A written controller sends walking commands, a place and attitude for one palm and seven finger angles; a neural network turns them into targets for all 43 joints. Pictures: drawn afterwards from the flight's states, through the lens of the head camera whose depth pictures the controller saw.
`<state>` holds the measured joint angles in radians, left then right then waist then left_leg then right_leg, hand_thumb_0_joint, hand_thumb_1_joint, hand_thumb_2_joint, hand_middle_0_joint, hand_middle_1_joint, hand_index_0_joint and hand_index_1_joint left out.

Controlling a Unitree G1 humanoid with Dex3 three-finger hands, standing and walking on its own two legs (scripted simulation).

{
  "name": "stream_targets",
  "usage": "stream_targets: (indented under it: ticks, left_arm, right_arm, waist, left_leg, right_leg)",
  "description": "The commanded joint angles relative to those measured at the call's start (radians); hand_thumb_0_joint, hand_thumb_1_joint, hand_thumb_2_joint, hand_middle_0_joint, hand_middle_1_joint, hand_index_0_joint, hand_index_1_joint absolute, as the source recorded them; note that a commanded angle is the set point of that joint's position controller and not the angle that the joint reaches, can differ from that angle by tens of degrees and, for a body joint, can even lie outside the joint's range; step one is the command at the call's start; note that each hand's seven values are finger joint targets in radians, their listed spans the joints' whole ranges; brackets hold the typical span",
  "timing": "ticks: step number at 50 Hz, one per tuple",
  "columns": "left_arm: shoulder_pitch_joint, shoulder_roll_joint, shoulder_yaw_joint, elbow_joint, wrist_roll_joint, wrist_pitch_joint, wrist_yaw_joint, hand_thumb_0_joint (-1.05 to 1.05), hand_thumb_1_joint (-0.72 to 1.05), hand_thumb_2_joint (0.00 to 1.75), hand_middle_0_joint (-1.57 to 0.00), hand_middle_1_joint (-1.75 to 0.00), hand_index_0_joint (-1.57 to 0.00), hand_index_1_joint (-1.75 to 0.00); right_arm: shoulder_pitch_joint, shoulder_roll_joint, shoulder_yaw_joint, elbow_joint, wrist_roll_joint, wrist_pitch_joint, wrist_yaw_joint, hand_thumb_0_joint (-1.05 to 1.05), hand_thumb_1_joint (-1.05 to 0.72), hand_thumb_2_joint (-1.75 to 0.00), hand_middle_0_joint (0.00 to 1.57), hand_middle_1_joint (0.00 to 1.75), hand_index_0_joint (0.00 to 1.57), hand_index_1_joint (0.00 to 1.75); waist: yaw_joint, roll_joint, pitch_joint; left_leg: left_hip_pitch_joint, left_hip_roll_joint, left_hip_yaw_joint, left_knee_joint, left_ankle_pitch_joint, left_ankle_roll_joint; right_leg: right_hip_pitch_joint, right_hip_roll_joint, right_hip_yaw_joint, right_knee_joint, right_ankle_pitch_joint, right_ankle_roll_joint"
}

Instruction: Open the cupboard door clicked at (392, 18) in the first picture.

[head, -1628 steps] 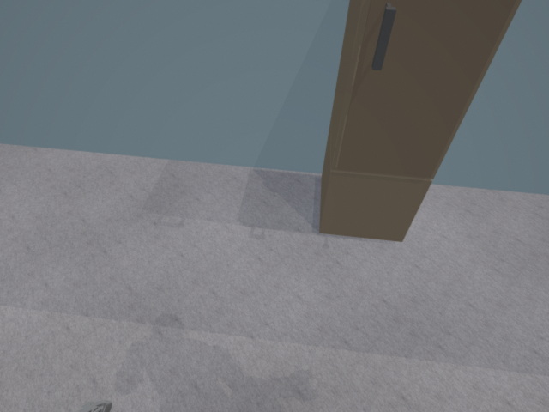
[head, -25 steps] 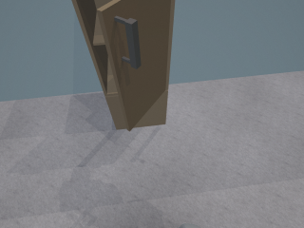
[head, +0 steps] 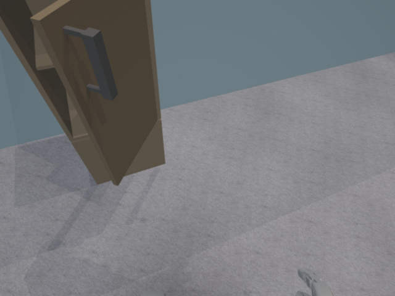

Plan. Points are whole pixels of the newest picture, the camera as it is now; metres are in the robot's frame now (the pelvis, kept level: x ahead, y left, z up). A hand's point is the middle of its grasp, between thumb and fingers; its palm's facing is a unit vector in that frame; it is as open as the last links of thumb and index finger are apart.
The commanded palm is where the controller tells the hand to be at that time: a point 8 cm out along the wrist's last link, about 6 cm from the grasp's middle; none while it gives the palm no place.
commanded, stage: walk to a spot facing it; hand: left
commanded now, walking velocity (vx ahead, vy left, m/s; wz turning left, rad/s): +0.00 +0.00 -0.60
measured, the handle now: (92, 65) +0.50 +0.27 +0.15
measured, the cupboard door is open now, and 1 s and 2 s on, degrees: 49 49 49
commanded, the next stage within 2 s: none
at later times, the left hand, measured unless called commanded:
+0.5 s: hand (140, 272) +0.18 +0.14 -0.15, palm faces -0.31 -0.91 -0.28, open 7.4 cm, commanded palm none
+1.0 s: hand (176, 218) +0.31 +0.08 -0.15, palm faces -0.58 -0.80 -0.14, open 7.4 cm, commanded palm none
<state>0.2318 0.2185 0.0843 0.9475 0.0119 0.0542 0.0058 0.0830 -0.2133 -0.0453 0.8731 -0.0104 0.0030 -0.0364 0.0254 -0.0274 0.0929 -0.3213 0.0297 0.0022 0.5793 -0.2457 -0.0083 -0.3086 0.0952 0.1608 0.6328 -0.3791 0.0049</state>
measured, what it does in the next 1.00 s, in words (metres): walks ahead, turning right: right foot, then left foot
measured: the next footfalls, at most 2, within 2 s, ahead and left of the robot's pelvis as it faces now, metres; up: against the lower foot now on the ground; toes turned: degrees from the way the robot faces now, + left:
right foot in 0.36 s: +0.02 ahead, -0.14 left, +0.00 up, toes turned -18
left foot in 0.74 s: +0.15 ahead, +0.07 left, +0.00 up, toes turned -24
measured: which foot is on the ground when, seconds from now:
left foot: down 0.00-0.36, up 0.38-0.72, down 0.74-1.00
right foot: up 0.00-0.34, down 0.36-0.74, up 0.76-1.00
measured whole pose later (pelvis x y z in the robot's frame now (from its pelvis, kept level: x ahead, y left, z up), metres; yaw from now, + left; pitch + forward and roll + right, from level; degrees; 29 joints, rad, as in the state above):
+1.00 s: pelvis +0.12 -0.03 +0.02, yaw -37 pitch +1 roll -2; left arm 0.17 0.24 0.10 0.93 0.03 0.04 -0.06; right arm 0.40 -0.16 -0.01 0.96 -0.03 -0.06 -0.03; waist -0.01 -0.04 0.07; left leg -0.07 0.08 0.21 0.37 -0.32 0.01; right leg -0.64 -0.05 -0.03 1.16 -0.21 0.01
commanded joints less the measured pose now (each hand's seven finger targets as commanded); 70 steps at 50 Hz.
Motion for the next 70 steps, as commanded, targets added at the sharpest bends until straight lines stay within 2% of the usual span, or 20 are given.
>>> stream_targets:
  ticks: [1,5,13,16,17,18,21,32,35,37,38,40,44,55,58,60,61,62,65,70]
  left_arm:
    - [-0.001,0.117,0.03,-0.124,0.011,-0.02,-0.009,0.0,0.9,0.9,-0.2,-0.3,-0.2,-0.3]
    - [-0.036,0.1,0.028,-0.107,0.014,-0.007,-0.036,0.0,0.9,0.9,-0.2,-0.3,-0.2,-0.3]
    - [-0.109,0.069,0.002,-0.132,0.01,-0.02,-0.044,0.0,0.9,0.9,-0.2,-0.3,-0.2,-0.3]
    - [-0.022,0.097,0.01,-0.106,0.008,-0.032,-0.038,0.0,0.9,0.9,-0.2,-0.3,-0.2,-0.3]
    - [0.047,0.163,0.022,-0.086,0.014,-0.043,-0.028,0.0,0.9,0.9,-0.2,-0.3,-0.2,-0.3]
    - [0.115,0.281,0.051,-0.065,0.024,-0.054,-0.008,0.0,0.9,0.9,-0.2,-0.3,-0.2,-0.3]
    - [0.05,0.231,0.045,-0.074,0.012,-0.04,0.023,0.0,0.9,0.9,-0.2,-0.3,-0.2,-0.3]
    - [-0.017,0.215,0.039,-0.093,0.02,-0.048,-0.001,0.0,0.9,0.9,-0.2,-0.3,-0.2,-0.3]
    - [-0.085,0.19,0.037,-0.108,0.01,-0.05,-0.013,0.0,0.9,0.9,-0.2,-0.3,-0.2,-0.3]
    - [-0.088,0.055,0.007,-0.15,-0.001,-0.052,-0.029,0.0,0.9,0.9,-0.2,-0.3,-0.2,-0.3]
    - [-0.183,0.094,0.014,-0.18,0.01,-0.057,-0.034,0.0,0.9,0.9,-0.2,-0.3,-0.2,-0.3]
    - [-0.176,0.092,0.03,-0.154,0.027,-0.065,-0.055,0.0,0.9,0.9,-0.2,-0.3,-0.2,-0.3]
    - [-0.102,0.032,0.01,-0.104,0.024,-0.048,-0.071,0.0,0.9,0.9,-0.2,-0.3,-0.2,-0.3]
    - [-0.318,-0.002,-0.019,-0.14,0.013,-0.056,-0.075,0.0,0.9,0.9,-0.2,-0.3,-0.2,-0.3]
    - [-0.174,0.032,-0.005,-0.101,0.01,-0.064,-0.063,0.0,0.9,0.9,-0.2,-0.3,-0.2,-0.3]
    - [0.102,0.087,0.022,-0.018,0.014,-0.079,-0.051,0.0,0.9,0.9,-0.2,-0.3,-0.2,-0.3]
    - [0.229,0.204,0.052,0.012,0.019,-0.089,-0.039,0.0,0.9,0.9,-0.2,-0.3,-0.2,-0.3]
    - [0.264,0.281,0.066,0.016,0.0,-0.09,-0.019,0.0,0.9,0.9,-0.2,-0.3,-0.2,-0.3]
    - [0.001,0.155,0.02,-0.039,-0.01,-0.085,0.0,0.0,0.9,0.9,-0.2,-0.3,-0.2,-0.3]
    - [0.009,0.088,0.005,-0.01,0.001,-0.128,-0.007,0.0,0.9,0.9,-0.2,-0.3,-0.2,-0.3]
  right_arm:
    - [0.136,-0.221,-0.041,-0.057,-0.026,-0.004,-0.017,0.0,-0.9,-0.9,0.2,0.3,0.2,0.3]
    - [0.09,-0.161,-0.026,-0.066,-0.022,-0.011,-0.016,0.0,-0.9,-0.9,0.2,0.3,0.2,0.3]
    - [0.216,-0.2,-0.049,-0.018,-0.022,-0.005,-0.004,0.0,-0.9,-0.9,0.2,0.3,0.2,0.3]
    - [0.188,-0.208,-0.055,-0.023,-0.013,0.0,0.004,0.0,-0.9,-0.9,0.2,0.3,0.2,0.3]
    - [0.181,-0.178,-0.052,-0.036,-0.001,0.002,0.013,0.0,-0.9,-0.9,0.2,0.3,0.2,0.3]
    - [0.125,-0.087,-0.029,-0.086,0.005,0.004,0.017,0.0,-0.9,-0.9,0.2,0.3,0.2,0.3]
    - [0.084,-0.103,-0.03,-0.075,0.003,0.025,0.007,0.0,-0.9,-0.9,0.2,0.3,0.2,0.3]
    - [0.077,-0.086,-0.036,-0.065,-0.002,0.004,0.028,0.0,-0.9,-0.9,0.2,0.3,0.2,0.3]
    - [0.215,-0.103,-0.036,-0.017,-0.004,-0.024,0.02,0.0,-0.9,-0.9,0.2,0.3,0.2,0.3]
    - [0.406,-0.279,-0.072,0.025,-0.03,-0.04,0.002,0.0,-0.9,-0.9,0.2,0.3,0.2,0.3]
    - [0.415,-0.285,-0.068,0.026,-0.031,-0.04,-0.006,0.0,-0.9,-0.9,0.2,0.3,0.2,0.3]
    - [0.308,-0.204,-0.046,-0.013,-0.035,-0.05,0.004,0.0,-0.9,-0.9,0.2,0.3,0.2,0.3]
    - [0.334,-0.099,-0.006,0.023,-0.016,-0.075,-0.004,0.0,-0.9,-0.9,0.2,0.3,0.2,0.3]
    - [0.502,-0.101,-0.002,0.122,-0.031,-0.072,-0.003,0.0,-0.9,-0.9,0.2,0.3,0.2,0.3]
    - [0.455,-0.143,-0.01,0.122,-0.025,-0.069,-0.002,0.0,-0.9,-0.9,0.2,0.3,0.2,0.3]
    - [0.352,-0.166,-0.013,0.093,-0.009,-0.067,0.004,0.0,-0.9,-0.9,0.2,0.3,0.2,0.3]
    - [0.361,-0.112,-0.004,0.069,0.01,-0.069,0.02,0.0,-0.9,-0.9,0.2,0.3,0.2,0.3]
    - [0.347,-0.054,0.001,0.028,0.021,-0.065,0.021,0.0,-0.9,-0.9,0.2,0.3,0.2,0.3]
    - [0.232,-0.049,-0.019,0.043,-0.001,-0.044,0.027,0.0,-0.9,-0.9,0.2,0.3,0.2,0.3]
    - [0.324,-0.014,-0.015,0.104,-0.02,-0.013,0.032,0.0,-0.9,-0.9,0.2,0.3,0.2,0.3]
  waist:
    - [-0.038,0.166,-0.12]
    - [-0.008,0.216,-0.06]
    - [-0.067,0.241,-0.132]
    - [-0.01,0.194,-0.149]
    - [0.022,0.054,-0.197]
    - [0.065,-0.285,-0.193]
    - [0.037,-0.268,-0.12]
    - [0.003,-0.15,-0.093]
    - [-0.078,-0.095,-0.084]
    - [-0.15,0.427,-0.145]
    - [-0.163,0.3,-0.078]
    - [-0.093,0.094,0.007]
    - [-0.049,0.19,-0.018]
    - [-0.102,0.174,0.036]
    - [-0.023,0.187,-0.044]
    - [0.121,0.148,-0.157]
    - [0.174,-0.073,-0.263]
    - [0.145,-0.256,-0.32]
    - [0.004,0.009,-0.005]
    - [-0.068,-0.058,-0.073]
  left_leg:
    - [0.145,0.44,-0.336,-0.296,0.173,0.224]
    - [0.143,0.27,-0.081,-0.254,0.342,0.133]
    - [0.258,0.299,0.049,-0.154,0.497,0.121]
    - [0.175,0.279,0.108,-0.02,0.434,0.053]
    - [0.044,0.234,0.147,0.125,0.31,0.001]
    - [-0.237,0.068,0.219,0.368,-0.279,-0.062]
    - [-0.338,0.082,-0.01,0.587,-0.315,-0.054]
    - [-0.104,0.007,0.036,0.204,-0.213,-0.059]
    - [0.215,-0.018,0.061,-0.087,-0.089,-0.046]
    - [0.469,0.411,-0.471,-0.359,-0.406,0.086]
    - [0.374,0.511,-0.563,-0.435,-0.442,0.164]
    - [0.22,0.407,-0.389,-0.432,-0.317,0.149]
    - [0.297,0.245,0.003,-0.336,0.284,0.017]
    - [0.404,0.31,0.203,-0.299,0.596,0.081]
    - [0.393,0.332,0.245,-0.133,0.959,0.074]
    - [0.22,0.282,0.297,0.186,0.918,0.024]
    - [-0.072,0.173,0.31,0.511,0.38,-0.018]
    - [-0.33,0.012,0.182,0.87,-0.342,-0.053]
    - [-0.31,0.144,-0.004,0.784,-0.095,-0.025]
    - [-0.233,0.122,0.021,0.549,0.02,-0.048]
  right_leg:
    - [-0.213,-0.086,-0.081,0.515,-0.215,0.037]
    - [-0.258,-0.117,-0.139,0.54,-0.054,0.061]
    - [-0.102,-0.101,-0.258,0.117,-0.054,0.03]
    - [0.104,-0.095,-0.266,-0.14,0.161,-0.002]
    - [0.29,-0.186,-0.146,-0.228,0.365,-0.044]
    - [0.417,-0.462,0.236,-0.279,0.737,-0.159]
    - [0.299,-0.4,0.198,-0.268,0.608,-0.227]
    - [0.122,-0.297,0.232,-0.332,0.053,-0.204]
    - [-0.109,-0.218,0.196,-0.263,-0.127,-0.145]
    - [-0.435,0.019,-0.107,0.253,-0.289,-0.019]
    - [-0.483,-0.078,-0.087,0.407,-0.238,-0.014]
    - [-0.445,-0.137,-0.103,0.551,-0.049,-0.008]
    - [-0.448,-0.145,-0.169,0.607,0.159,0.014]
    - [-0.356,-0.133,-0.301,0.126,0.157,-0.041]
    - [-0.122,-0.062,-0.341,0.068,0.083,-0.098]
    - [0.272,-0.039,-0.336,-0.036,0.154,-0.14]
    - [0.57,-0.263,-0.034,-0.138,0.073,-0.222]
    - [0.621,-0.519,0.521,-0.318,0.116,-0.32]
    - [0.099,-0.412,0.229,-0.444,-0.07,-0.211]
    - [0.091,-0.264,-0.011,-0.442,0.288,-0.123]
